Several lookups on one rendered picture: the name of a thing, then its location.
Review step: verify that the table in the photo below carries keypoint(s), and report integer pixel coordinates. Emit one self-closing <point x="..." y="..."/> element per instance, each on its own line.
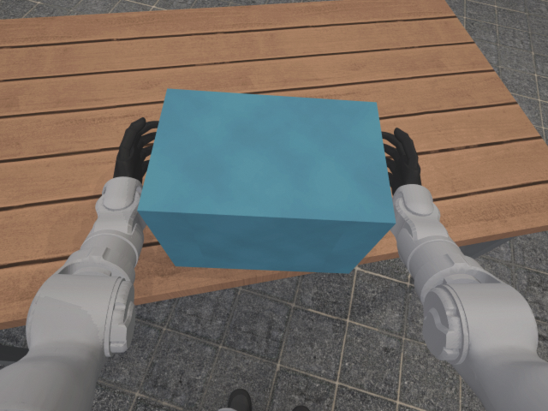
<point x="71" y="85"/>

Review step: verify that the robot left upper arm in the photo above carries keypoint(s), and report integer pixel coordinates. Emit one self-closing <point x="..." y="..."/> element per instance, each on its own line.
<point x="78" y="323"/>

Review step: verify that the robot right upper arm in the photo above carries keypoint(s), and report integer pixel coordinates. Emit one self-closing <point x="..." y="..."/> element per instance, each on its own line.
<point x="487" y="333"/>

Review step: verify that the left robot forearm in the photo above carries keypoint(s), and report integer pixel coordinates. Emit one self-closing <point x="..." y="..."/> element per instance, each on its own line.
<point x="113" y="246"/>

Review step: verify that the right robot forearm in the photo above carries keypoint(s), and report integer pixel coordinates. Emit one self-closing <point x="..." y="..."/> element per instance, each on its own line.
<point x="426" y="249"/>

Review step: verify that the left robot foot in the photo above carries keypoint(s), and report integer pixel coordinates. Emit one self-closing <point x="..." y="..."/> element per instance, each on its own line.
<point x="240" y="400"/>

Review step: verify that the robot left hand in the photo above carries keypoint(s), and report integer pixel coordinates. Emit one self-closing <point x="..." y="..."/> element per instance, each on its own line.
<point x="130" y="158"/>

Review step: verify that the carton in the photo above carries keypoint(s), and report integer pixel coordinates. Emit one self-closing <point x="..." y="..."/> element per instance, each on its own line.
<point x="263" y="182"/>

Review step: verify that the robot right hand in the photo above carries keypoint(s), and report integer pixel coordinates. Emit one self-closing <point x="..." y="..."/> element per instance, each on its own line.
<point x="405" y="167"/>

